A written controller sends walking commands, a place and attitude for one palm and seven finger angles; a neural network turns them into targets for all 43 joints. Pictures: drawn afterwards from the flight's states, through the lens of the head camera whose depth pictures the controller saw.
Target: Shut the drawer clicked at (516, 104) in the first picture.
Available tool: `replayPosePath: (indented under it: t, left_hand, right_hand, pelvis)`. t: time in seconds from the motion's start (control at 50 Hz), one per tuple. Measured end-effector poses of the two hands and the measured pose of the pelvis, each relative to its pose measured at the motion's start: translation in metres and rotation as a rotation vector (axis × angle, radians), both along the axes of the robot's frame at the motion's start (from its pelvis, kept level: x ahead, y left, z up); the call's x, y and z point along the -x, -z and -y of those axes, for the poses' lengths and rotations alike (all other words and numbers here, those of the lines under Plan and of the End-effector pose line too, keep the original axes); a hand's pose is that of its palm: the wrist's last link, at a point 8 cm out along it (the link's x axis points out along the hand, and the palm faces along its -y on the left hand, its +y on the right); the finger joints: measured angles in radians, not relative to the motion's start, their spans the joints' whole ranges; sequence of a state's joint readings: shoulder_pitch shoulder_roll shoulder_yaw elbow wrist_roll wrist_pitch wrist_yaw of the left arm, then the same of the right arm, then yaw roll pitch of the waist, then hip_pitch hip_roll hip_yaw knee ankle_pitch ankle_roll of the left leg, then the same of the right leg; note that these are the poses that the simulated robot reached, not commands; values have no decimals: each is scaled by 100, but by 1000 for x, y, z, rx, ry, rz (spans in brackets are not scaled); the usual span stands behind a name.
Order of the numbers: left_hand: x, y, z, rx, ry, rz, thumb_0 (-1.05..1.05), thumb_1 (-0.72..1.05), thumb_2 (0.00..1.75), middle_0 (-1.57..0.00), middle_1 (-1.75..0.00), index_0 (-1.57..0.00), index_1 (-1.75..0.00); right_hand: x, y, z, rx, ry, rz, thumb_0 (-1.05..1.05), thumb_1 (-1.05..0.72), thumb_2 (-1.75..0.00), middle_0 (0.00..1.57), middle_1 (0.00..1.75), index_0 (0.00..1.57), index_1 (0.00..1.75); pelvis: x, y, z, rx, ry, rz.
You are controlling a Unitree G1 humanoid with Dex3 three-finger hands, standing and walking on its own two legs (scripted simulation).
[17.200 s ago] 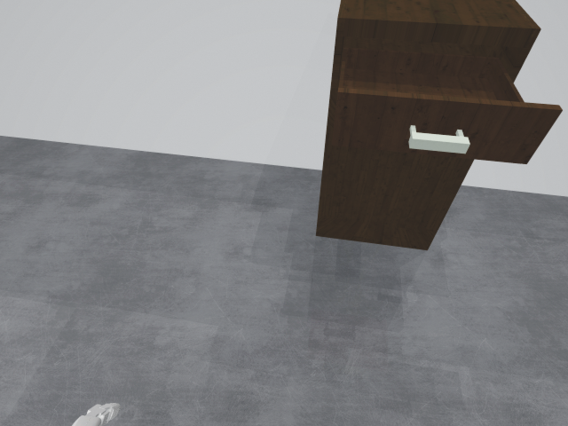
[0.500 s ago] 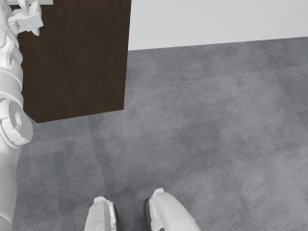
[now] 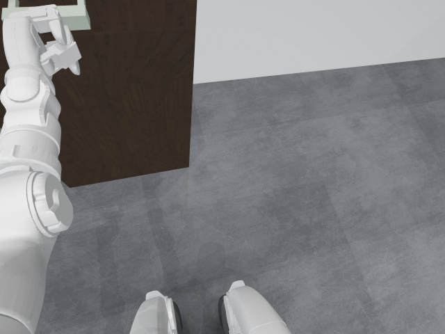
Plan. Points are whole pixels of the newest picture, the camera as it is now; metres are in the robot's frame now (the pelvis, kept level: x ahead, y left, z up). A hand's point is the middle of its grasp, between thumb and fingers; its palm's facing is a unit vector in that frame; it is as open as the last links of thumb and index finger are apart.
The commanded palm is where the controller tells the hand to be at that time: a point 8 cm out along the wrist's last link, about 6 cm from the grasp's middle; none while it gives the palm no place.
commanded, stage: pull the fist back off the drawer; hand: left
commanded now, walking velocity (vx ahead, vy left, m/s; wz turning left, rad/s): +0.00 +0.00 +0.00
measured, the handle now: (48, 10) +0.65 +0.19 +0.10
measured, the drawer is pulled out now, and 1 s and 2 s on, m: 0.00 0.00 0.00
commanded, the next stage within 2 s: draw the hand back to the body in 0.12 s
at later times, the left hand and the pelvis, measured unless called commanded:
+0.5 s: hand (46, 77) +0.50 +0.17 +0.12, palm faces +0.10 -0.99 -0.03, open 3.3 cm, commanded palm +0.45 +0.22 +0.14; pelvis +0.06 -0.02 +0.04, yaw +0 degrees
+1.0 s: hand out of the picture +0.32 +0.20 +0.18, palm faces +0.27 -0.93 -0.23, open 3.3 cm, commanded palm +0.27 +0.25 +0.20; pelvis +0.03 -0.02 +0.07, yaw +2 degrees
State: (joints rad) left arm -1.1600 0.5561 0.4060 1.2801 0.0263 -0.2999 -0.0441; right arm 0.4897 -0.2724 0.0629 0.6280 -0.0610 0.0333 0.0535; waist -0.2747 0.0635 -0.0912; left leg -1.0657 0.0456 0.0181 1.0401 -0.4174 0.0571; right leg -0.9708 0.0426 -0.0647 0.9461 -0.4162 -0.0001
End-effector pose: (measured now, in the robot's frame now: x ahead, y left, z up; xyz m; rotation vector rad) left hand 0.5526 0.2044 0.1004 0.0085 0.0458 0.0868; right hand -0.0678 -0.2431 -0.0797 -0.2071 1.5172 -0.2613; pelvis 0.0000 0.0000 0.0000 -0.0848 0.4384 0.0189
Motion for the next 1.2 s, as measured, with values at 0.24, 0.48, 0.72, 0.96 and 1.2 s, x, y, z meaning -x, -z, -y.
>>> replayPosePath:
  t: [0.24, 0.48, 0.72, 0.96, 1.2]
  left_hand:
    - [9, 0, -7, -7, -14, -6, 2, 89, 89, -140, -160, -140, -160]
    - [74, -22, -17, -26, -4, 29, 2, 90, 90, -140, -160, -140, -160]
    - [163, -58, -33, -29, 21, 77, 2, 90, 90, -140, -160, -140, -160]
    - [257, -87, -41, -230, -150, 50, 2, 90, 90, -140, -160, -140, -160]
    - [335, -120, -54, -310, -243, 122, 1, 90, 90, -140, -160, -140, -160]
  right_hand:
    - [-60, 0, 18, -12, -36, 51, 1, -91, -90, 20, 30, 20, 30]
    - [-142, -10, 26, -65, -32, 246, 1, -91, -90, 20, 30, 20, 30]
    - [-252, -38, 25, -61, -184, 594, 1, -91, -90, 20, 30, 20, 30]
    - [-289, -75, -6, -78, -256, 779, 1, -91, -90, 20, 30, 20, 30]
    - [-274, -78, -24, -114, -305, 791, 1, -90, -90, 20, 30, 20, 30]
  pelvis:
    - [-28, -12, 7, -18, -9, 35]
    - [-58, -38, 15, -47, 24, 131]
    - [-51, -49, 20, -62, -25, 271]
    - [-31, -67, 19, -87, -22, 424]
    - [-21, -76, 16, -90, -26, 506]
